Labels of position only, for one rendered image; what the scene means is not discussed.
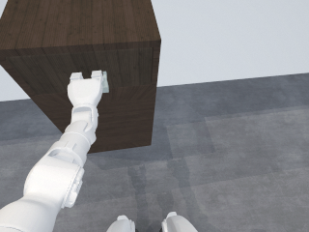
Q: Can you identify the handle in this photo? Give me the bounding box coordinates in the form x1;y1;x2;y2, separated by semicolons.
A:
101;71;109;93

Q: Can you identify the robot left forearm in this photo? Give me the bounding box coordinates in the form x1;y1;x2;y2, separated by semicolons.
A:
23;103;98;195

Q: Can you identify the left robot hand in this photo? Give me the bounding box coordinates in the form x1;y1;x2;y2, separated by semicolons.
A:
68;70;104;107

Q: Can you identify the robot right shin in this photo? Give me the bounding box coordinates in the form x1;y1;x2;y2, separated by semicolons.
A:
166;212;177;219

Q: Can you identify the robot left thigh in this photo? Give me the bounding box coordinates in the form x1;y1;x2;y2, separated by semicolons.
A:
106;219;135;232

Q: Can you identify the robot left upper arm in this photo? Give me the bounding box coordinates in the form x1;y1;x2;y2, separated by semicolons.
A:
0;156;85;232

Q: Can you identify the cabinet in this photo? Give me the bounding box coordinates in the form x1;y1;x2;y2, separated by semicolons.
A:
0;0;161;154

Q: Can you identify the drawer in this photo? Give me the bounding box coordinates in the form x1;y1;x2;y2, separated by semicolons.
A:
6;47;153;95

